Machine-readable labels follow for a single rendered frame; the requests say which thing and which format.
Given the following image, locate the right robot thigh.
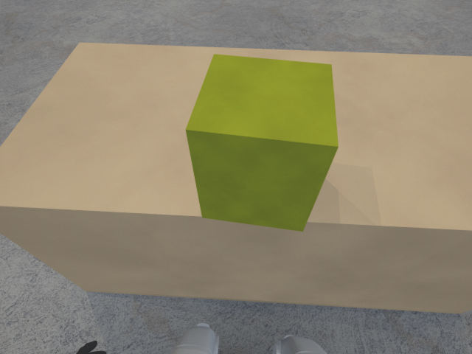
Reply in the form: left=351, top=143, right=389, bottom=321
left=273, top=336, right=327, bottom=354

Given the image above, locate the robot thigh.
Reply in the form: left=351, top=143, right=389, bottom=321
left=273, top=336, right=327, bottom=354
left=171, top=326, right=219, bottom=354

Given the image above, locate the pedestal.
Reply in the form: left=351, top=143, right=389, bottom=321
left=0, top=42, right=472, bottom=314

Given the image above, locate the carton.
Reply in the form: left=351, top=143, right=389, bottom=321
left=186, top=54, right=339, bottom=232

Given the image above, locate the left robot thigh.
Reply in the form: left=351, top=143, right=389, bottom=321
left=171, top=326, right=219, bottom=354

